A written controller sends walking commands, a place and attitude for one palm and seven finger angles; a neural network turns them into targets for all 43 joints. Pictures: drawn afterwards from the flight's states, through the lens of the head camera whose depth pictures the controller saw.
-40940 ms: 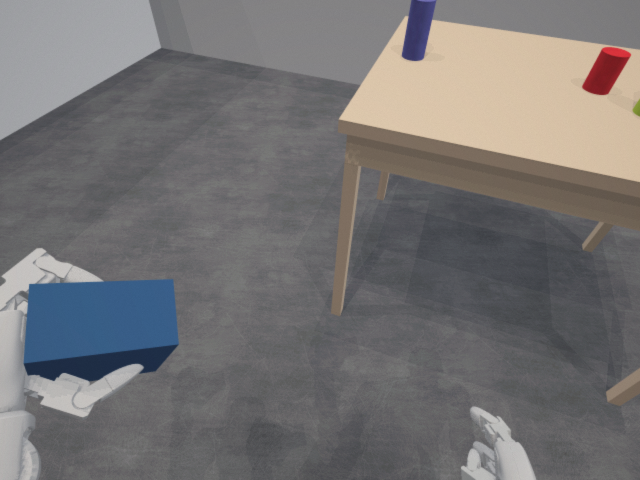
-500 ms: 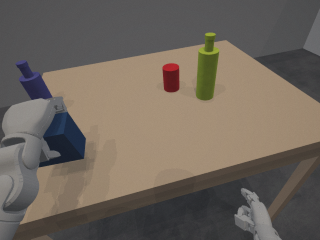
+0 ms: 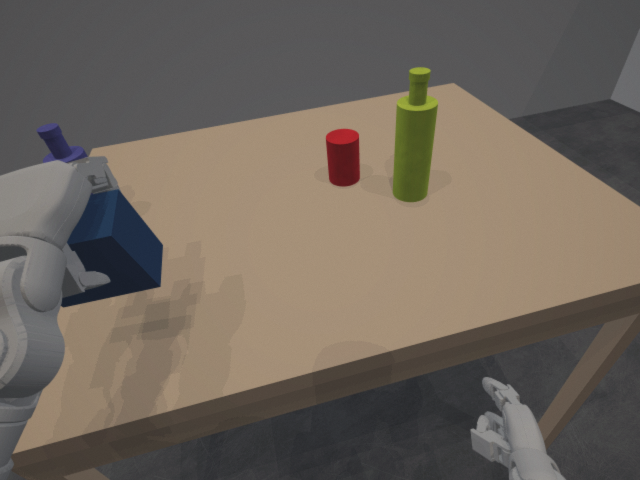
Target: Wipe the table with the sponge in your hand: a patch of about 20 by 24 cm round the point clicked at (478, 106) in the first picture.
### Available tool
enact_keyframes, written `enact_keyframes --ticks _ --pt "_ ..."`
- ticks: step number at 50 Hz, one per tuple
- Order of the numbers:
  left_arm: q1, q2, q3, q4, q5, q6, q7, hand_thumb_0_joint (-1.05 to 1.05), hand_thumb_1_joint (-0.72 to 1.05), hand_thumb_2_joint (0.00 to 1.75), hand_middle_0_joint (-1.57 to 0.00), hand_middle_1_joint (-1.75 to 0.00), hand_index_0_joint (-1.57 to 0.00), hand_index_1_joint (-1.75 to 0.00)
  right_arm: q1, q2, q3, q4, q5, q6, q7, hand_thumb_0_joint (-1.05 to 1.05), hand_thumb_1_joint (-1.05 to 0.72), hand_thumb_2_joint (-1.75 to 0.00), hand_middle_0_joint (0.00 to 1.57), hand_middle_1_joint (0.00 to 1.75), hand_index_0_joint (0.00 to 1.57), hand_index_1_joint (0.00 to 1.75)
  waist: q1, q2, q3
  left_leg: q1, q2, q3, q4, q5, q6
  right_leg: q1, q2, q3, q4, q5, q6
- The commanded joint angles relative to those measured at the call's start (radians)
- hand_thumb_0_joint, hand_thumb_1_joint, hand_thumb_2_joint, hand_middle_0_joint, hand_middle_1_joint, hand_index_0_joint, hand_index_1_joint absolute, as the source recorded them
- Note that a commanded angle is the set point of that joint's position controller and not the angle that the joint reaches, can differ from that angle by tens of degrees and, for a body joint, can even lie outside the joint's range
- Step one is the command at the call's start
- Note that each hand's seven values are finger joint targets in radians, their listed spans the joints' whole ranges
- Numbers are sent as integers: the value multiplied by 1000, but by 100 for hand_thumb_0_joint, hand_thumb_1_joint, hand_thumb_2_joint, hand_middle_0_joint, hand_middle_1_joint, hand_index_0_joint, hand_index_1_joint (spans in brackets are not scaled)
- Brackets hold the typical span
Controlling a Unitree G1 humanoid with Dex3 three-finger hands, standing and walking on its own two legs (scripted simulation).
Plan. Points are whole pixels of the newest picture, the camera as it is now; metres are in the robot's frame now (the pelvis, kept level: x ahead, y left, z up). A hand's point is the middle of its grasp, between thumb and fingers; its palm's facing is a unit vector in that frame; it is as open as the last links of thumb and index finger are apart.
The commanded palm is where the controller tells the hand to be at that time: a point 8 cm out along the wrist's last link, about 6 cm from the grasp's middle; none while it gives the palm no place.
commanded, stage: lift the sponge slowly off the table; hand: left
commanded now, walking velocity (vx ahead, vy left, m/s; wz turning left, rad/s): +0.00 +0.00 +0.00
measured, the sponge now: (97, 259) +0.26 +0.31 +0.19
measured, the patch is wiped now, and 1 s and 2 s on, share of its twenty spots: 1.00 1.00 1.00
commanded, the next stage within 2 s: bring the sponge back beside the body in 0.10 s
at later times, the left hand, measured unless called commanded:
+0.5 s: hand (81, 234) +0.25 +0.30 +0.24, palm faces +0.29 -0.04 -0.96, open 10.2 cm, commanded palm +0.19 +0.29 +0.29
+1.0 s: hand (76, 262) +0.22 +0.29 +0.22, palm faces +0.30 -0.08 -0.95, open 10.2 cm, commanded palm +0.16 +0.28 +0.28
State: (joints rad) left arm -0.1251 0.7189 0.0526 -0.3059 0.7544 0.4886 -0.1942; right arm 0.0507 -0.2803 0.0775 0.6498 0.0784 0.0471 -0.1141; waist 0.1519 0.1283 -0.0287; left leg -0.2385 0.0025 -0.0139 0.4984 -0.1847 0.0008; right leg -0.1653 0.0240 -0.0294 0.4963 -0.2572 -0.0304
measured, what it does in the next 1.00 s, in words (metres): stands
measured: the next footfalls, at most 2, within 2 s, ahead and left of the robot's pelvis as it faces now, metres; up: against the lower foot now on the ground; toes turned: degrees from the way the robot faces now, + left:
none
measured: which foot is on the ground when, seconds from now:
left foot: down 0.00-1.00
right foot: down 0.00-1.00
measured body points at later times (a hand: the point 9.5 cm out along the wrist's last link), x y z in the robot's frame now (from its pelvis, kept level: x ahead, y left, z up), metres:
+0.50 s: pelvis +0.00 +0.00 +0.00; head -0.03 -0.05 +0.45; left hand +0.23 +0.30 +0.29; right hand +0.25 -0.20 -0.07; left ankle +0.06 +0.12 -0.74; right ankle +0.01 -0.10 -0.74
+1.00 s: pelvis +0.00 +0.00 +0.00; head -0.04 -0.06 +0.44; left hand +0.20 +0.29 +0.27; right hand +0.25 -0.19 -0.07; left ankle +0.06 +0.12 -0.74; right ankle +0.01 -0.10 -0.74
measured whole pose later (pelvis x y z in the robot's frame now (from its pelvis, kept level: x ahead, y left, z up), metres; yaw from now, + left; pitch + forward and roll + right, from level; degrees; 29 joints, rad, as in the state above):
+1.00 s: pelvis +0.00 +0.00 +0.00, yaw +0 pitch -5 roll +0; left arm 0.03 0.66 0.10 -0.41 0.72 0.52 -0.15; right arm 0.06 -0.27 0.08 0.62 0.09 0.05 -0.11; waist 0.15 0.14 -0.04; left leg -0.23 0.01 -0.01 0.50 -0.18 -0.01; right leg -0.17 0.03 -0.03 0.51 -0.26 -0.03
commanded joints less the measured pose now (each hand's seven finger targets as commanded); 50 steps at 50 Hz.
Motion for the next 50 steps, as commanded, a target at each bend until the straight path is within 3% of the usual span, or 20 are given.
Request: enact_keyframes --ticks 1,3,4,5,8,10,13,14,16,18,22,23,26,29,34,36,38,46,48,50 --pt "-299 239 157 -35 15 15 29 0 10 130 -120 -160 -120 -160 -287 -89 -20 -234 4 -64 -1 0 -90 -90 20 30 20 30 9 -87 -135 63 -23 -42 -62 28 10 -50 -25 76 -137 -18 -29" --pt "-316 232 148 -44 24 19 16 0 10 130 -120 -160 -120 -160 -314 -85 -19 -237 15 -72 -1 0 -90 -90 20 30 20 30 -3 -49 -136 68 -22 -45 -68 3 8 -62 -17 102 -140 -36 -34" --pt "-295 209 127 -52 17 20 9 0 10 130 -120 -160 -120 -160 -297 -87 -17 -253 9 -68 -4 0 -90 -90 20 30 20 30 8 -66 -160 65 -24 -41 -58 17 11 -42 -30 83 -130 -19 -29" --pt "-293 226 134 -62 21 16 6 0 10 130 -120 -160 -120 -160 -290 -86 -17 -250 11 -70 -2 0 -90 -90 20 30 20 30 3 -90 -169 73 -22 -41 -54 29 12 -46 -30 78 -128 -12 -26" --pt "-329 255 146 -151 40 8 -3 0 10 130 -120 -160 -120 -160 -323 -82 -16 -262 9 -80 -3 0 -90 -90 20 30 20 30 -3 -31 -209 96 -25 -48 -54 39 16 -29 -22 104 -119 2 -36" --pt "-372 259 132 -174 57 -3 1 0 10 130 -120 -160 -120 -160 -303 -76 -14 -259 2 -88 -6 0 -90 -90 20 30 20 30 1 -37 -219 104 -32 -43 -47 63 20 -33 -26 77 -112 6 -32" --pt "-403 334 197 -249 84 -18 22 0 10 130 -120 -160 -120 -160 -318 -82 -20 -249 -4 -98 -4 0 -90 -90 20 30 20 30 11 28 -247 118 -33 -58 -51 77 19 -10 -11 118 -105 14 -52" --pt "-382 319 188 -252 81 -18 30 0 10 130 -120 -160 -120 -160 -299 -74 -18 -256 -15 -96 -4 0 -90 -90 20 30 20 30 27 21 -254 105 -35 -53 -50 90 20 5 -23 88 -97 18 -51" --pt "-337 311 199 -211 77 -19 43 0 10 130 -120 -160 -120 -160 -289 -77 -21 -236 -17 -90 5 0 -90 -90 20 30 20 30 25 6 -228 105 -32 -47 -51 110 15 -6 -19 83 -107 38 -50" --pt "-305 325 240 -242 61 -10 53 0 10 130 -120 -160 -120 -160 -319 -75 -26 -245 -6 -91 10 0 -90 -90 20 30 20 30 34 12 -230 107 -29 -56 -51 110 11 2 -8 129 -105 39 -59" --pt "-206 252 206 -152 12 8 50 0 10 130 -120 -160 -120 -160 -289 -80 -26 -237 -1 -63 15 0 -90 -90 20 30 20 30 26 -67 -174 78 -19 -38 -51 82 5 -29 -19 89 -117 33 -35" --pt "-176 236 207 -159 4 16 44 0 10 130 -120 -160 -120 -160 -313 -78 -25 -249 8 -65 15 0 -90 -90 20 30 20 30 23 -72 -151 76 -18 -48 -56 66 5 -39 -8 113 -123 12 -40" --pt "-137 174 148 -171 -12 16 32 0 10 130 -120 -160 -120 -160 -296 -79 -19 -264 6 -58 14 0 -90 -90 20 30 20 30 16 -68 -150 69 -16 -38 -59 50 10 -44 -21 59 -120 19 -26" --pt "-135 159 133 -251 -3 15 32 0 10 130 -120 -160 -120 -160 -311 -73 -17 -279 5 -69 11 0 -90 -90 20 30 20 30 13 -57 -167 77 -18 -44 -59 40 13 -37 -20 68 -112 13 -29" --pt "-177 271 207 -413 39 -6 70 0 10 130 -120 -160 -120 -160 -308 -71 -21 -281 -16 -91 2 0 -90 -90 20 30 20 30 30 -13 -237 104 -30 -47 -46 89 21 0 -16 89 -92 25 -42" --pt "-152 277 222 -372 50 -12 87 0 10 130 -120 -160 -120 -160 -288 -72 -23 -259 -20 -89 5 0 -90 -90 20 30 20 30 28 -6 -202 106 -28 -44 -52 96 17 -18 -8 78 -104 17 -44" --pt "-199 313 256 -383 57 -12 103 0 10 130 -120 -160 -120 -160 -309 -72 -29 -252 -9 -93 4 0 -90 -90 20 30 20 30 25 17 -196 116 -25 -54 -56 70 11 -24 5 133 -113 -13 -57" --pt "-38 136 143 -202 -22 8 77 0 10 130 -120 -160 -120 -160 -296 -70 -22 -257 3 -69 5 0 -90 -90 20 30 20 30 18 -103 -89 71 -16 -37 -65 -19 8 -72 -18 77 -146 -62 -21" --pt "-9 131 146 -218 -20 14 67 0 10 130 -120 -160 -120 -160 -324 -67 -21 -266 11 -81 4 0 -90 -90 20 30 20 30 9 -104 -87 70 -18 -40 -63 -34 8 -83 -13 116 -152 -83 -22" --pt "3 141 144 -265 -19 7 64 0 10 130 -120 -160 -120 -160 -305 -69 -19 -275 4 -80 3 0 -90 -90 20 30 20 30 13 -111 -115 74 -19 -32 -47 -22 12 -76 -24 92 -143 -80 -16"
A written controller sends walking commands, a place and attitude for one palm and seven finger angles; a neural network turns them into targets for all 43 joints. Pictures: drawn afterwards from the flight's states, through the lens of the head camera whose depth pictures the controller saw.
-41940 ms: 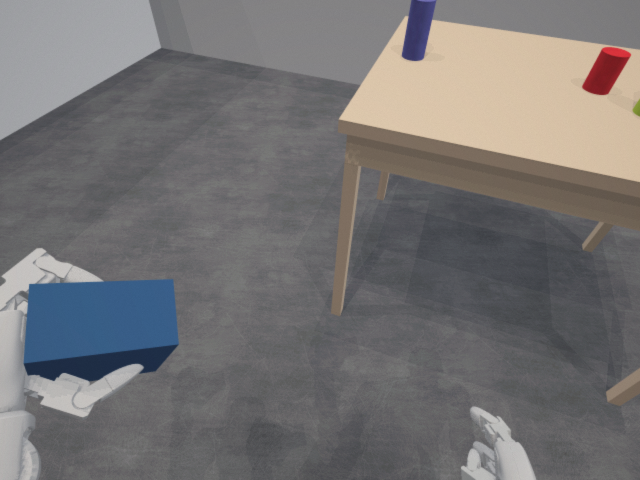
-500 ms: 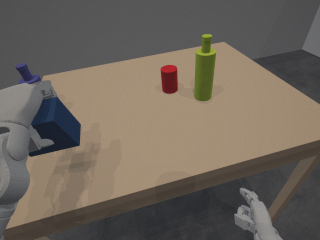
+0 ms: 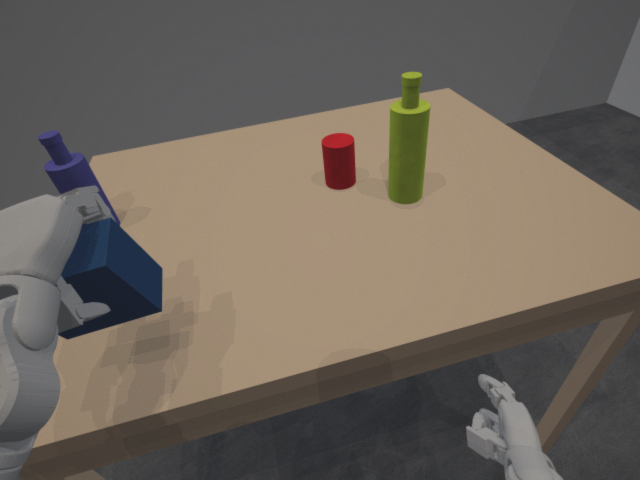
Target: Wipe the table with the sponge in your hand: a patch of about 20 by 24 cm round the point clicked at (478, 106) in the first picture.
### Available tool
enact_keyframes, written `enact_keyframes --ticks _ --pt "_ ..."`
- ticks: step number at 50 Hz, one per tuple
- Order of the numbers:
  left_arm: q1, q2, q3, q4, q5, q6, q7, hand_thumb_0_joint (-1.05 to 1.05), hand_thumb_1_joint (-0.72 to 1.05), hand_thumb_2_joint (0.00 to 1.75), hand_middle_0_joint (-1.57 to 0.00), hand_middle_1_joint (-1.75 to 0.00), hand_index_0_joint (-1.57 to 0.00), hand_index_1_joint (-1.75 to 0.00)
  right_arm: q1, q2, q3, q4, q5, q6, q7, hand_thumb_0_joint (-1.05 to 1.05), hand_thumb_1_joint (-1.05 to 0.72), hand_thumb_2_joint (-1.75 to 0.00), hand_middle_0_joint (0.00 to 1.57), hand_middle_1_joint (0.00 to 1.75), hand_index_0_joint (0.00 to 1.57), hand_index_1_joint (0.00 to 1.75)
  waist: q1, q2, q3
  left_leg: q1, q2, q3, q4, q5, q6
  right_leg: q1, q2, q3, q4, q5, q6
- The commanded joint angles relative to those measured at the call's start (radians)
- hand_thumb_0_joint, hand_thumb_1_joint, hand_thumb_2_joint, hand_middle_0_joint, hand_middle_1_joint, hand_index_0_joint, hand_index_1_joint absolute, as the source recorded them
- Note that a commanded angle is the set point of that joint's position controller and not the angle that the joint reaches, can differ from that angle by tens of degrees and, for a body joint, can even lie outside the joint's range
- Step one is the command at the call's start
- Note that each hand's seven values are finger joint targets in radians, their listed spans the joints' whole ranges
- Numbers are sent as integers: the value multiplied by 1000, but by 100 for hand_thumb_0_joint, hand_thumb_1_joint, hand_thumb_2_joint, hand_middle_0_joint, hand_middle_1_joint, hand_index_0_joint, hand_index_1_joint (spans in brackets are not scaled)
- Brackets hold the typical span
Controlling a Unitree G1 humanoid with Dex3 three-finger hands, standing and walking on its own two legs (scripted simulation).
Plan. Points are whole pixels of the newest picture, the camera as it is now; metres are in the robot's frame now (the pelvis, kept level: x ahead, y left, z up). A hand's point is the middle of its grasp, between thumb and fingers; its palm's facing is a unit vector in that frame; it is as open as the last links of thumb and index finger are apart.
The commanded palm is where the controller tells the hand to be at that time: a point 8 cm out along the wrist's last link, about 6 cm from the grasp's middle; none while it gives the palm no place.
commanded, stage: bring the sponge back beside the body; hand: left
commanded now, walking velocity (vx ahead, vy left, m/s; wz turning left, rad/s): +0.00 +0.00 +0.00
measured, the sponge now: (97, 288) +0.23 +0.31 +0.18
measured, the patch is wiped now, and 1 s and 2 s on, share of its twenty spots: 1.00 1.00 1.00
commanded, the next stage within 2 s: step back with the hand held close in 0.78 s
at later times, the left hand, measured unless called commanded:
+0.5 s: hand (91, 300) +0.20 +0.28 +0.19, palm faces +0.24 -0.15 -0.96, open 10.2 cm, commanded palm +0.15 +0.29 +0.27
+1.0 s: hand (127, 297) +0.21 +0.25 +0.19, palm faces +0.30 -0.65 -0.70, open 10.2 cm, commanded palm +0.16 +0.28 +0.26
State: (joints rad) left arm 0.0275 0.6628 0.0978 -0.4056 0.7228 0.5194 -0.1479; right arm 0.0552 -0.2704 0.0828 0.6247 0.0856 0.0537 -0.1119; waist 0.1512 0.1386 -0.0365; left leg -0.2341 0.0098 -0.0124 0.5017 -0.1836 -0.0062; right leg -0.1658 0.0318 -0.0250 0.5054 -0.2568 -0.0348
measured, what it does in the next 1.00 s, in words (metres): stands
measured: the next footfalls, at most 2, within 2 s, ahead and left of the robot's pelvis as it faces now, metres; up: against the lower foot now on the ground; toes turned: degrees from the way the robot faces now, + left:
left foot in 1.96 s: -0.05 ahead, +0.14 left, +0.00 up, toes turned +4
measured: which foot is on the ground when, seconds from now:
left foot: down 0.00-1.00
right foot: down 0.00-1.00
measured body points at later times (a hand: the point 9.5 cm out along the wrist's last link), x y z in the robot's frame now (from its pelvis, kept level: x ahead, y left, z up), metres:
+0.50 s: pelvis +0.00 +0.00 +0.00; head -0.04 -0.05 +0.44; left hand +0.19 +0.29 +0.24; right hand +0.25 -0.19 -0.07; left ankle +0.06 +0.12 -0.74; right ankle +0.02 -0.10 -0.74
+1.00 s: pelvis +0.00 +0.00 +0.00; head -0.03 -0.03 +0.44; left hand +0.19 +0.28 +0.23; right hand +0.24 -0.19 -0.06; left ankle +0.04 +0.12 -0.73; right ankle +0.02 -0.10 -0.74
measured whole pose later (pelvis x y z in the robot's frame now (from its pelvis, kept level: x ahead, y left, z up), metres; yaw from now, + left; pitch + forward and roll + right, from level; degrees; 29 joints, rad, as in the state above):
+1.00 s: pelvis +0.00 +0.00 +0.00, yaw +0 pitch -2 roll -1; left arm 0.24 0.55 0.21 -0.52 0.16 0.25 -0.04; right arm 0.13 -0.25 0.10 0.52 0.05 0.00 -0.10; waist 0.12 0.08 -0.06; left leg -0.34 0.00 -0.05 0.67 -0.34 0.03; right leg -0.23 0.04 -0.04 0.53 -0.26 -0.04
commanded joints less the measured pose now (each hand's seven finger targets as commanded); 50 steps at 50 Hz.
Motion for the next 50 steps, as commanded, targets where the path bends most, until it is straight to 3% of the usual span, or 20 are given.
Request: enact_keyframes --ticks 1,4,6,8,11,13,17,19,26,28,31,33,39,44,45,46,47,48,49,50 --pt "-148 210 106 -190 15 -31 19 0 10 130 -120 -160 -120 -160 -310 -83 -24 -255 -10 -88 -1 0 -90 -90 20 30 20 30 16 -114 -126 69 -29 -34 -48 -13 22 -59 -35 83 -147 -70 -13" --pt "-169 292 167 -328 46 -42 35 0 10 130 -120 -160 -120 -160 -319 -78 -24 -267 -26 -102 -2 0 -90 -90 20 30 20 30 34 -37 -190 85 -38 -36 -25 51 25 -24 -34 111 -121 -28 -29" --pt "-147 316 188 -338 62 -52 50 0 10 130 -120 -160 -120 -160 -300 -78 -27 -247 -36 -105 1 0 -90 -90 20 30 20 30 33 -16 -183 97 -37 -30 -23 86 24 -32 -27 95 -118 -1 -31" --pt "-187 361 227 -377 73 -58 68 0 10 130 -120 -160 -120 -160 -307 -79 -32 -242 -28 -113 3 0 -90 -90 20 30 20 30 27 18 -172 103 -34 -41 -28 64 19 -40 -13 143 -125 -37 -44" --pt "-177 295 183 -277 65 -59 85 0 10 130 -120 -160 -120 -160 -275 -77 -34 -223 -34 -102 5 0 -90 -90 20 30 20 30 26 2 -112 98 -31 -32 -34 57 16 -67 -16 109 -143 -40 -38" --pt "-192 276 181 -257 52 -55 83 0 10 130 -120 -160 -120 -160 -306 -73 -38 -225 -15 -109 6 0 -90 -90 20 30 20 30 19 -11 -92 98 -30 -44 -42 27 11 -74 -4 139 -147 -60 -42" --pt "-64 200 140 -206 11 -47 62 0 10 130 -120 -160 -120 -160 -292 -77 -35 -233 -17 -97 8 0 -90 -90 20 30 20 30 28 -99 -88 82 -25 -29 -39 26 15 -70 -25 90 -149 -38 -15" --pt "-9 159 119 -229 -2 -41 49 0 10 130 -120 -160 -120 -160 -306 -74 -30 -253 -15 -98 10 0 -90 -90 20 30 20 30 29 -97 -88 69 -24 -32 -44 7 16 -62 -27 87 -145 -45 -14" --pt "-49 265 180 -378 41 -56 77 0 10 130 -120 -160 -120 -160 -286 -77 -32 -248 -37 -110 4 0 -90 -90 20 30 20 30 31 -35 -142 94 -28 -34 -46 65 25 -37 -15 72 -119 3 -26" --pt "-120 318 215 -413 60 -57 92 0 10 130 -120 -160 -120 -160 -305 -77 -36 -245 -28 -117 1 0 -90 -90 20 30 20 30 24 9 -132 99 -28 -44 -50 41 20 -43 -2 123 -123 -28 -39" --pt "-117 280 188 -305 62 -59 105 0 10 130 -120 -160 -120 -160 -266 -78 -38 -226 -35 -105 2 0 -90 -90 20 30 20 30 28 -28 -106 98 -28 -37 -56 41 17 -51 -6 93 -136 -37 -37" --pt "-145 256 173 -282 49 -53 96 0 10 130 -120 -160 -120 -160 -305 -72 -38 -228 -15 -108 4 0 -90 -90 20 30 20 30 19 -5 -81 101 -29 -45 -62 7 12 -68 3 128 -148 -63 -40" --pt "-46 166 116 -249 7 -44 63 0 10 130 -120 -160 -120 -160 -314 -72 -30 -246 -15 -102 4 0 -90 -90 20 30 20 30 31 -62 -97 77 -25 -41 -76 -26 16 -47 -16 75 -137 -47 -19" --pt "-41 221 155 -339 19 -49 63 0 10 130 -120 -160 -120 -160 -314 -74 -28 -258 -24 -108 2 0 -90 -90 20 30 20 30 30 -79 -128 76 -28 -39 -55 -7 21 -42 -19 92 -135 -56 -20" --pt "-65 134 66 -173 39 -36 64 0 10 130 -120 -160 -120 -160 -282 -77 -25 -230 -24 -107 -7 0 -90 -90 20 30 20 30 -3 -117 -51 63 -29 -24 -53 -25 19 -94 -14 73 -146 -76 -16" --pt "-280 7 323 -455 -755 -308 148 0 10 130 -120 -160 -120 -160 -73 -48 -24 -399 -11 -109 14 0 -90 -90 20 30 20 30 -130 -318 70 39 -25 -49 116 -238 59 -350 -79 191 -288 -168 -11" --pt "-61 111 347 -229 -734 -391 189 0 10 130 -120 -160 -120 -160 18 -51 -5 -280 -51 -108 7 0 -90 -90 20 30 20 30 -124 -448 9 58 -39 -21 236 -245 56 -399 -129 220 -305 -264 -49" --pt "-41 102 329 -250 -727 -420 208 0 10 130 -120 -160 -120 -160 -14 -50 -9 -281 -55 -105 12 0 -90 -90 20 30 20 30 -123 -419 24 71 -60 -28 300 -237 50 -456 -151 295 -320 -310 -82" --pt "-37 86 373 -367 -761 -464 233 0 10 130 -120 -160 -120 -160 54 -48 -22 -265 -56 -97 6 0 -90 -90 20 30 20 30 -129 -387 -37 77 -26 -37 339 -184 45 -410 -208 267 -279 -175 -87" --pt "-35 88 391 -466 -778 -507 249 0 10 130 -120 -160 -120 -160 57 -54 -21 -267 -61 -100 3 0 -90 -90 20 30 20 30 -141 -270 -105 62 -3 -28 294 -123 40 -326 -227 225 -197 -7 -82"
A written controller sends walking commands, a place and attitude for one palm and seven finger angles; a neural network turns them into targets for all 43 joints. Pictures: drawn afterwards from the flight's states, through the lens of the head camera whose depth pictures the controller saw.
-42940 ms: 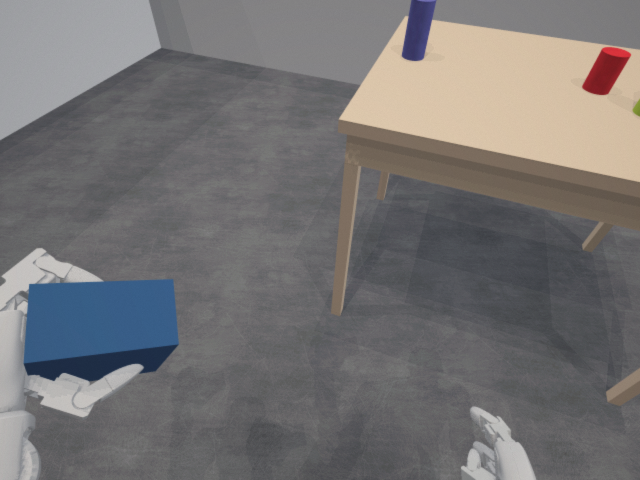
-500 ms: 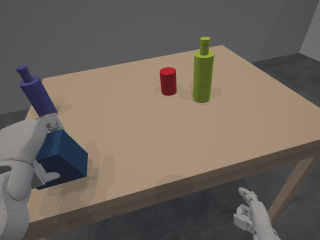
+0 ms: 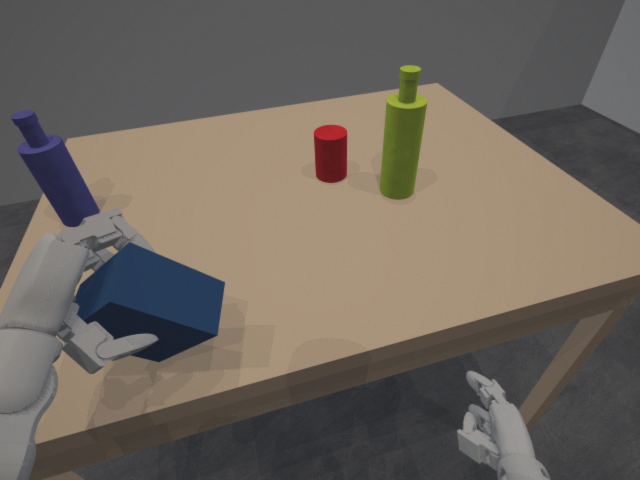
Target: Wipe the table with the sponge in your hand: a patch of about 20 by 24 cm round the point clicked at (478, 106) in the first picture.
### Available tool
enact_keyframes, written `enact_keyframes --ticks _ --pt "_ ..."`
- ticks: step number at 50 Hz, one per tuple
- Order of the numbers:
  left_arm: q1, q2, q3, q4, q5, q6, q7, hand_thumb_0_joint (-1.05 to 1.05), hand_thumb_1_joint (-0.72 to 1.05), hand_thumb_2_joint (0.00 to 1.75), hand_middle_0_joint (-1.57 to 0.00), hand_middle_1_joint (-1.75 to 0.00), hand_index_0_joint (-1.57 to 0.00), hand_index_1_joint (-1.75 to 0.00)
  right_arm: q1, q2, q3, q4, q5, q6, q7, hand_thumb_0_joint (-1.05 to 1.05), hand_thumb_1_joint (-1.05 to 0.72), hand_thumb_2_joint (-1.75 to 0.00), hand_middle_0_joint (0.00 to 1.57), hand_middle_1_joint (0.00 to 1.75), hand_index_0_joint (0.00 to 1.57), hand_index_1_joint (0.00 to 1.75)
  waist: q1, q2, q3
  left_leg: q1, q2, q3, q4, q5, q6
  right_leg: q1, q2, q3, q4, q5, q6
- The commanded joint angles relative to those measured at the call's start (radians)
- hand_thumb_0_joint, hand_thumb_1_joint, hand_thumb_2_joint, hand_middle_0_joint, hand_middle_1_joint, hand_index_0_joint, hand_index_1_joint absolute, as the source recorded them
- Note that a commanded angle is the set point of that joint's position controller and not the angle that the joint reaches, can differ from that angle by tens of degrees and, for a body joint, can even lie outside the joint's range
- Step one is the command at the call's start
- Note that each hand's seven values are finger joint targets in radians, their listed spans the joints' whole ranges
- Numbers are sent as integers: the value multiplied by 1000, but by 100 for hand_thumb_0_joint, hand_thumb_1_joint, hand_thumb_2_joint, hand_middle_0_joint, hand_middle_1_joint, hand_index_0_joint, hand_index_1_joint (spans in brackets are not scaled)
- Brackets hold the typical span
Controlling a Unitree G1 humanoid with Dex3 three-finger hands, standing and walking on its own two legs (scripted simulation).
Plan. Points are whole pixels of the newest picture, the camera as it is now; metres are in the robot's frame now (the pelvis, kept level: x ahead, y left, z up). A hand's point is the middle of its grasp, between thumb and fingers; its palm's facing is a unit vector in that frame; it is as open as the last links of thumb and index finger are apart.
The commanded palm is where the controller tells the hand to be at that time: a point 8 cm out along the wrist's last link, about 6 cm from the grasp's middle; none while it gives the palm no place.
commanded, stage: step back with the hand held close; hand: left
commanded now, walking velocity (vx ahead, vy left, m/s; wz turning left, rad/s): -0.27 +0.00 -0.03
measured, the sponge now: (160, 313) +0.23 +0.22 +0.15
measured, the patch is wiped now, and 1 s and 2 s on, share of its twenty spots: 1.00 1.00 1.00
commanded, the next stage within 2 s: stop stepping back and stand still in 1.26 s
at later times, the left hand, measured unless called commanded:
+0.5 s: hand (80, 296) +0.18 +0.24 +0.23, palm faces +0.38 -0.80 -0.46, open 10.2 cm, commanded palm +0.12 +0.30 +0.26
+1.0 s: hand (6, 388) +0.10 +0.24 +0.23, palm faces +0.39 -0.84 -0.38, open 10.2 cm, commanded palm +0.02 +0.31 +0.26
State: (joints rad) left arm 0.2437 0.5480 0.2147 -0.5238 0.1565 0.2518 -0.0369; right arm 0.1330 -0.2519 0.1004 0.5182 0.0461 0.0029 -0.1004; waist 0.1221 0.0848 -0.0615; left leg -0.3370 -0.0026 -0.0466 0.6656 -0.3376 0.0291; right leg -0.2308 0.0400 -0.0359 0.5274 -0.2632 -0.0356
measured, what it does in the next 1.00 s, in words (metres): walks backwards: left foot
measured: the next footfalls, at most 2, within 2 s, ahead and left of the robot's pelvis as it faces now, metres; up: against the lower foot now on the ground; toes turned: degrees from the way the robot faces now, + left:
left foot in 0.96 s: -0.05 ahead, +0.14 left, +0.00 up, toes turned +4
right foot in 1.28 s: -0.14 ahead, -0.15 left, +0.00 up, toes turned -1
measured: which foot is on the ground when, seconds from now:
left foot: down 0.00-0.82, up 0.84-0.94, down 0.96-1.00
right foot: down 0.00-0.98, up 1.00-1.00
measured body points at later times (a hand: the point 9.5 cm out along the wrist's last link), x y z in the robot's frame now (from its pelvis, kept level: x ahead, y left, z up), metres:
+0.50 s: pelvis -0.04 +0.02 -0.01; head -0.02 +0.03 +0.44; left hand +0.16 +0.28 +0.25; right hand +0.11 -0.23 -0.09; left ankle +0.01 +0.11 -0.73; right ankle +0.02 -0.10 -0.73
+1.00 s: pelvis -0.12 +0.02 -0.03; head -0.08 +0.06 +0.42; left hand +0.07 +0.29 +0.25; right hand +0.07 -0.20 -0.09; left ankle -0.09 +0.14 -0.74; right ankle -0.03 -0.10 -0.73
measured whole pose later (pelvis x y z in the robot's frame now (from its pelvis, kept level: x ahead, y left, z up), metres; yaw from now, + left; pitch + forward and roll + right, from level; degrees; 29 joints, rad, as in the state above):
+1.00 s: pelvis -0.12 +0.02 -0.03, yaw +3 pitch +3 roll -1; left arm 0.31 0.50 0.47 -0.80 -0.07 -0.19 0.11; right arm 0.17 -0.19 0.04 0.54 0.02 -0.06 -0.05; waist -0.06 -0.08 0.04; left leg -0.48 0.01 0.00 0.79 -0.35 0.01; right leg -0.56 -0.01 -0.01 0.78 -0.30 0.01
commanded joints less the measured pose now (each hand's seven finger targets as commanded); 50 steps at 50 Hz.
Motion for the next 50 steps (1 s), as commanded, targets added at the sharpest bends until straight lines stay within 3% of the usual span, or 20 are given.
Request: enact_keyframes --ticks 1,3,4,7,10,14,17,23,29,31,36,38,40,42,44,46,47,48,49,50 --pt "-238 210 303 -392 -225 -270 153 0 10 130 -120 -160 -120 -160 -15 -95 -43 -159 -26 -45 -8 0 -90 -90 20 30 20 30 -116 -74 -118 142 30 -15 30 91 3 -175 -222 194 -120 139 -74" --pt "-224 227 368 -488 -249 -321 179 0 10 130 -120 -160 -120 -160 -44 -133 -59 -172 -34 -52 -1 0 -90 -90 20 30 20 30 -97 225 -115 65 114 -151 -182 142 26 -85 -127 125 40 194 -32" --pt "-162 187 377 -454 -243 -340 186 0 10 130 -120 -160 -120 -160 -13 -132 -67 -164 -36 -57 2 0 -90 -90 20 30 20 30 -85 283 -118 24 153 -203 -236 230 41 -45 -84 76 88 145 -9" --pt "-43 168 418 -444 -238 -377 190 0 10 130 -120 -160 -120 -160 20 -111 -85 -162 -42 -61 31 0 -90 -90 20 30 20 30 -88 237 -200 155 155 -174 -109 853 28 -61 -67 54 62 150 6" --pt "-5 134 423 -369 -241 -406 174 0 10 130 -120 -160 -120 -160 2 -115 -99 -145 -41 -62 51 0 -90 -90 20 30 20 30 -97 119 -176 152 173 -200 -125 828 24 -58 -45 46 -7 110 15" --pt "87 100 420 -260 -253 -414 167 0 10 130 -120 -160 -120 -160 5 -117 -118 -134 -16 -56 49 0 -90 -90 20 30 20 30 -119 -96 -192 66 155 -149 -89 639 9 43 -107 71 -33 369 8" --pt "92 123 430 -294 -257 -428 173 0 10 130 -120 -160 -120 -160 3 -111 -133 -139 -1 -52 41 0 -90 -90 20 30 20 30 -139 -157 -213 21 121 -94 -15 381 -8 23 -212 144 -25 491 -20" --pt "89 186 470 -454 -253 -471 202 0 10 130 -120 -160 -120 -160 -26 -104 -119 -138 -19 -79 27 0 -90 -90 20 30 20 30 -139 -84 -117 -58 91 -105 -52 -70 7 -155 -229 202 -80 48 -34" --pt "-43 126 448 -425 -214 -495 217 0 10 130 -120 -160 -120 -160 7 -132 -122 -134 -37 -125 16 0 -90 -90 20 30 20 30 -128 181 -56 -311 182 -255 -324 -386 67 -42 -41 59 137 -115 25" --pt "-131 106 428 -344 -199 -487 215 0 10 130 -120 -160 -120 -160 32 -135 -132 -125 -32 -140 21 0 -90 -90 20 30 20 30 -129 211 -52 -365 216 -275 -371 -405 79 13 -4 43 259 -120 41" --pt "-206 61 338 -190 -212 -472 184 0 10 130 -120 -160 -120 -160 44 -120 -123 -123 -15 -155 32 0 -90 -90 20 30 20 30 -127 61 -40 -150 182 -231 -212 -181 55 -105 -22 68 33 -58 31" --pt "-243 51 294 -198 -213 -467 171 0 10 130 -120 -160 -120 -160 15 -108 -117 -126 -10 -147 33 0 -90 -90 20 30 20 30 -140 -95 -32 -150 106 -149 -64 -231 16 -138 -111 142 -73 46 -9" --pt "-240 58 275 -236 -220 -473 173 0 10 130 -120 -160 -120 -160 -8 -108 -119 -117 -5 -134 29 0 -90 -90 20 30 20 30 -145 -228 24 -58 41 -52 221 -208 -19 -370 -244 242 -192 -134 -62" --pt "-173 74 280 -299 -232 -476 172 0 10 130 -120 -160 -120 -160 -40 -77 -105 -104 -3 -119 40 0 -90 -90 20 30 20 30 -144 -256 -25 20 26 3 429 -106 -34 -430 -351 274 -220 -85 -115" --pt "-113 123 348 -387 -238 -483 175 0 10 130 -120 -160 -120 -160 -59 -56 -94 -118 -8 -102 49 0 -90 -90 20 30 20 30 -145 -206 -66 -31 63 -14 347 -93 -28 -309 -370 244 -125 168 -123" --pt "-43 163 418 -466 -246 -491 183 0 10 130 -120 -160 -120 -160 -49 -54 -97 -120 -15 -92 50 0 -90 -90 20 30 20 30 -151 -129 -64 -25 84 -21 42 -59 -18 -257 -315 200 -3 233 -71" --pt "-14 158 435 -499 -249 -495 190 0 10 130 -120 -160 -120 -160 -45 -69 -108 -124 -22 -93 47 0 -90 -90 20 30 20 30 -150 -45 -59 -40 120 -88 -145 -55 12 -255 -235 166 103 189 -35" --pt "-22 181 468 -567 -243 -510 200 0 10 130 -120 -160 -120 -160 -51 -110 -131 -149 -30 -103 41 0 -90 -90 20 30 20 30 -141 174 -86 -11 238 -244 -281 32 60 -296 -113 82 301 56 13" --pt "-29 154 465 -572 -247 -526 208 0 10 130 -120 -160 -120 -160 -21 -94 -136 -140 -46 -124 46 0 -90 -90 20 30 20 30 -154 306 -103 41 378 -347 -325 326 117 -382 -10 59 505 -245 48" --pt "-56 151 468 -561 -249 -541 212 0 10 130 -120 -160 -120 -160 8 -76 -144 -104 -42 -150 54 0 -90 -90 20 30 20 30 -153 223 -156 127 420 -323 -287 476 138 -440 -19 118 656 -313 44"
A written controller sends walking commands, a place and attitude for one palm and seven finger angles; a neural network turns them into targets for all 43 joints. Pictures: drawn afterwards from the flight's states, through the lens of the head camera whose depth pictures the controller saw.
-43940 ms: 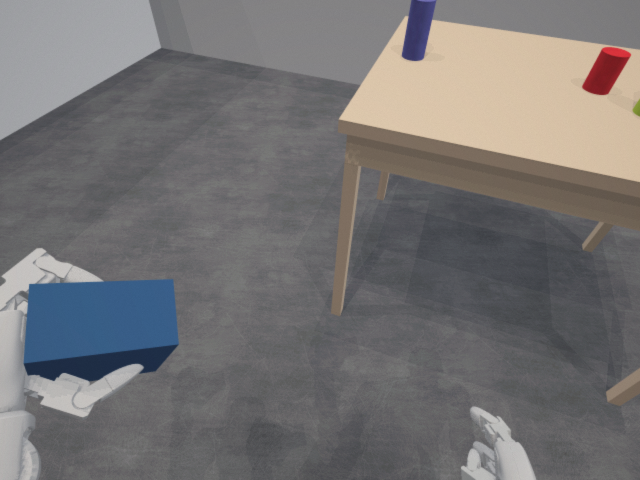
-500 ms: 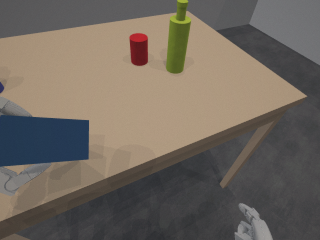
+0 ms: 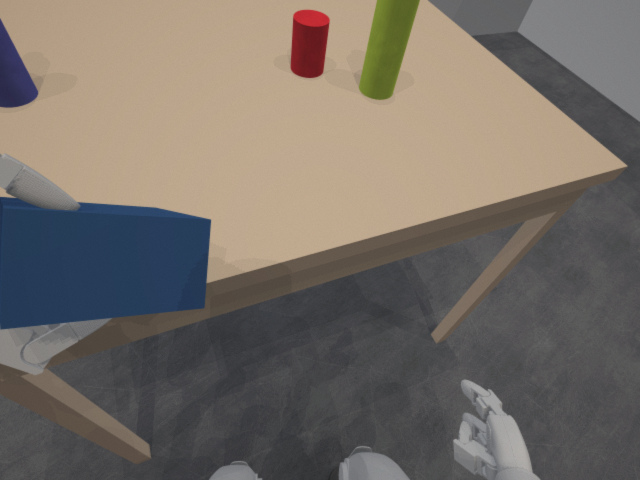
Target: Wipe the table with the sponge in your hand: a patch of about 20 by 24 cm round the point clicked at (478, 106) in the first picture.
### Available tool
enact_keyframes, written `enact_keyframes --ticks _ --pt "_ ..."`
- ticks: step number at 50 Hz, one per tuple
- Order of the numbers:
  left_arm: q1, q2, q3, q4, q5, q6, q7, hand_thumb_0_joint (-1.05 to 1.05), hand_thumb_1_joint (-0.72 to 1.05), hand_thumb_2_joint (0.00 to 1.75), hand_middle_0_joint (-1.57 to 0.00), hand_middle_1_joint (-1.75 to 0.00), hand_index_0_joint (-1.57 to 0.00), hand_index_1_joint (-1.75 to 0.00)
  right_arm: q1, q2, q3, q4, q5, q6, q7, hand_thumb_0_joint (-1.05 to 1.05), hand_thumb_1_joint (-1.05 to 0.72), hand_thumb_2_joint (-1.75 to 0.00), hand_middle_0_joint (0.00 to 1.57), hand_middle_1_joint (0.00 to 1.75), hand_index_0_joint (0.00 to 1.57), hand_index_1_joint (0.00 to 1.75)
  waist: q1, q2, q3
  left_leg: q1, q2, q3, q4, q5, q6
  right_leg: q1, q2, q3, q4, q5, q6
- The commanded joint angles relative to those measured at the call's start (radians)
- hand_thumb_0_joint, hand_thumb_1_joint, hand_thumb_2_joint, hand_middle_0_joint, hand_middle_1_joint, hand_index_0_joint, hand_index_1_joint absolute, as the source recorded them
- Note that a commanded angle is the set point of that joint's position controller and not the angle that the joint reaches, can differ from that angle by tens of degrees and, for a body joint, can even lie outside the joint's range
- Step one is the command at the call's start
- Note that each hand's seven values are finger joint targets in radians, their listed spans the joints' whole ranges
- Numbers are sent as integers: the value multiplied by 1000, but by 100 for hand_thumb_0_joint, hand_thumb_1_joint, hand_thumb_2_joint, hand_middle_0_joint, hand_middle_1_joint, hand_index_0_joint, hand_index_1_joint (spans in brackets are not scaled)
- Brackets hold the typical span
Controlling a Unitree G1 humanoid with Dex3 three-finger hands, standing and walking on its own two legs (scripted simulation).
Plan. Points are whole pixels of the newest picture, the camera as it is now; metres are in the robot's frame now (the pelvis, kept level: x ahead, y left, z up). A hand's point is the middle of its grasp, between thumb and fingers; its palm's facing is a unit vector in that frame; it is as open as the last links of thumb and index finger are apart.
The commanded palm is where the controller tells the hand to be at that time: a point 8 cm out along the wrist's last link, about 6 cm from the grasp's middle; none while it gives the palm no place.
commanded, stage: step back with the hand held close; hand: left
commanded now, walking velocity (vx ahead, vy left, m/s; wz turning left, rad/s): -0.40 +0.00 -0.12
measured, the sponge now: (126, 251) +0.25 +0.17 +0.22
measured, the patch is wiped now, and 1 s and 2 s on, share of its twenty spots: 1.00 1.00 1.00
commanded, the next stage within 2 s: stop stepping back and stand still in 0.26 s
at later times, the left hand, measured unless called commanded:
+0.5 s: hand out of the picture +0.11 +0.15 +0.27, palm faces +0.26 -0.85 -0.46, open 10.2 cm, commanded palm +0.06 +0.23 +0.29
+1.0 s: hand out of the picture +0.03 +0.16 +0.26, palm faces +0.34 -0.86 -0.38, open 10.2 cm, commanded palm -0.03 +0.22 +0.29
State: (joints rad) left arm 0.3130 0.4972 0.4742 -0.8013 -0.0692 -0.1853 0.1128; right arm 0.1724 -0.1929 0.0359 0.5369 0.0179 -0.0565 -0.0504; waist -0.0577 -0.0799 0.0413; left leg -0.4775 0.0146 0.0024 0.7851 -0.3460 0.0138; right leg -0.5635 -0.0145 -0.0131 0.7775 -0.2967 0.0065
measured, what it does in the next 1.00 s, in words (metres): walks backwards: right foot, then left foot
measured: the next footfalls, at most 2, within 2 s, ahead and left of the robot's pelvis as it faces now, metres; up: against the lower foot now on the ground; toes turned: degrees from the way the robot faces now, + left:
right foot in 0.28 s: -0.03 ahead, -0.17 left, +0.00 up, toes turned -4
left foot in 0.56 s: -0.17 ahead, +0.11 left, +0.00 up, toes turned +0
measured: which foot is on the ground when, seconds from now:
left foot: down 0.00-0.30, up 0.32-0.54, down 0.56-0.80, up 0.82-1.00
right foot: up 0.00-0.26, down 0.28-1.00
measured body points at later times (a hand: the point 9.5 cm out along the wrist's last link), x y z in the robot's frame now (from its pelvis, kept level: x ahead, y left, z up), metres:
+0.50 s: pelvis -0.12 -0.04 +0.02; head -0.10 -0.02 +0.47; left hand +0.09 +0.19 +0.29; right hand +0.03 -0.30 -0.04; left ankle -0.16 +0.09 -0.65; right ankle -0.07 -0.17 -0.71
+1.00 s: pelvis -0.21 -0.05 +0.03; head -0.22 -0.04 +0.48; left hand +0.00 +0.21 +0.28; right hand -0.07 -0.29 -0.06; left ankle -0.20 +0.08 -0.68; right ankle -0.13 -0.14 -0.70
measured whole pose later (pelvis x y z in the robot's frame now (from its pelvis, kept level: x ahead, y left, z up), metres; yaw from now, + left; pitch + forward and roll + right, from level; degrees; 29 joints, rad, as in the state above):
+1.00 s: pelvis -0.21 -0.05 +0.03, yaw -5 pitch +0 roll +1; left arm 0.39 0.41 0.42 -0.61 -0.06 -0.13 0.11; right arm 0.21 -0.19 0.04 0.64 0.02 -0.03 -0.05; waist -0.02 -0.02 -0.05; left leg -0.39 0.03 0.06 0.82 -0.39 0.04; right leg -0.41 0.00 -0.07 0.56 -0.24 -0.05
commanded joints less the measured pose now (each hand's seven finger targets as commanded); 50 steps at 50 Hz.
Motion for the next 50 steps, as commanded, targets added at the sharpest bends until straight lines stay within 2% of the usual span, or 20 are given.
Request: enact_keyframes --ticks 1,4,9,13,15,16,17,21,25,27,29,30,31,33,34,38,39,41,44,50 --pt "-158 212 211 -308 -19 -105 68 0 10 130 -120 -160 -120 -160 -15 -125 -71 -113 -26 -110 8 0 -90 -90 20 30 20 30 21 389 -290 300 377 -352 -365 597 144 -139 17 125 457 -293 9" --pt "-151 195 223 -217 -9 -86 73 0 10 130 -120 -160 -120 -160 28 -141 -100 -53 4 -147 16 0 -90 -90 20 30 20 30 28 276 -361 524 314 -194 -267 898 105 -129 46 90 312 -241 32" --pt "-197 111 128 -50 -1 -63 43 0 10 130 -120 -160 -120 -160 -35 -154 -87 -73 7 -140 25 0 -90 -90 20 30 20 30 37 383 -239 299 263 -160 -346 518 61 136 46 9 -60 -107 23" --pt "-138 117 111 -31 -12 -67 21 0 10 130 -120 -160 -120 -160 -58 -166 -76 -119 18 -131 21 0 -90 -90 20 30 20 30 48 269 -200 148 216 -132 -265 233 26 322 39 -29 -341 151 20" --pt "-105 154 124 -46 -15 -91 12 0 10 130 -120 -160 -120 -160 -65 -138 -63 -129 24 -125 25 0 -90 -90 20 30 20 30 55 22 -192 98 126 -40 -4 60 -15 327 -93 54 -479 383 -25" --pt "-112 189 131 -59 -16 -106 16 0 10 130 -120 -160 -120 -160 -67 -108 -57 -128 31 -123 22 0 -90 -90 20 30 20 30 52 -175 -181 -5 24 50 266 -157 -62 307 -263 191 -462 641 -110" --pt "-66 180 126 -86 -18 -103 9 0 10 130 -120 -160 -120 -160 -79 -114 -93 -126 55 -115 12 0 -90 -90 20 30 20 30 64 -296 -250 -28 8 -44 502 -189 -56 263 -356 267 -459 660 -160" --pt "40 169 171 -113 -28 -57 32 0 10 130 -120 -160 -120 -160 -95 -75 -56 -155 34 -30 11 0 -90 -90 20 30 20 30 20 -14 -273 41 53 -41 401 -46 -42 200 -275 192 -350 441 -131" --pt "-12 169 177 -117 -19 -31 72 0 10 130 -120 -160 -120 -160 -42 -113 -76 -130 29 -37 -19 0 -90 -90 20 30 20 30 16 -34 -254 230 44 -14 -71 -86 9 132 -251 234 -324 122 -102" --pt "-52 176 181 -114 -19 -27 77 0 10 130 -120 -160 -120 -160 -25 -142 -88 -124 25 -53 -31 0 -90 -90 20 30 20 30 12 63 -262 288 38 31 -338 -15 28 183 -165 184 -219 97 -70" --pt "-113 177 160 -122 -27 -30 71 0 10 130 -120 -160 -120 -160 -31 -171 -93 -124 23 -75 -33 0 -90 -90 20 30 20 30 20 369 -187 318 208 -122 -518 194 96 90 9 29 117 -57 -12" --pt "-160 194 161 -123 -13 -35 65 0 10 130 -120 -160 -120 -160 -19 -161 -99 -115 30 -89 -28 0 -90 -90 20 30 20 30 22 409 -191 379 266 -163 -465 387 133 -37 55 -6 263 -203 4" --pt "-223 209 152 -114 5 -35 71 0 10 130 -120 -160 -120 -160 -9 -150 -90 -99 24 -95 -27 0 -90 -90 20 30 20 30 -4 470 -179 367 292 -246 -430 375 189 -104 19 34 312 -228 10" --pt "-294 180 118 -86 17 -35 59 0 10 130 -120 -160 -120 -160 -14 -137 -82 -60 28 -112 -9 0 -90 -90 20 30 20 30 11 345 -93 266 301 -289 -466 229 205 -131 -15 106 334 -173 1" --pt "-241 127 81 33 18 -27 50 0 10 130 -120 -160 -120 -160 -10 -149 -81 -36 32 -121 3 0 -90 -90 20 30 20 30 26 242 -49 211 280 -215 -454 171 177 -91 -20 83 265 -143 -6" --pt "-232 78 26 154 8 11 32 0 10 130 -120 -160 -120 -160 -45 -170 -58 -71 18 -102 -3 0 -90 -90 20 30 20 30 55 243 -38 55 159 -80 -279 -176 90 328 21 -47 -298 37 1" --pt "-235 71 10 163 9 13 26 0 10 130 -120 -160 -120 -160 -49 -164 -55 -72 16 -95 -7 0 -90 -90 20 30 20 30 58 126 -56 -13 91 -26 -133 -256 76 423 0 -24 -376 62 -6" --pt "-269 139 35 145 5 14 15 0 10 130 -120 -160 -120 -160 -97 -153 -68 -90 16 -70 -9 0 -90 -90 20 30 20 30 54 -274 -85 -158 -23 -16 356 -198 29 343 -323 586 -631 -326 -119" --pt "-236 161 82 86 -1 -17 6 0 10 130 -120 -160 -120 -160 -89 -123 -58 -40 6 -42 4 0 -90 -90 20 30 20 30 22 -69 -89 -39 46 -70 380 -26 17 128 -289 480 -632 -479 -134" --pt "-53 156 97 -141 -12 -26 56 0 10 130 -120 -160 -120 -160 -87 -88 -20 -78 -9 -45 -28 0 -90 -90 20 30 20 30 27 41 -219 326 13 90 -271 -131 52 76 -153 110 -405 -443 -80"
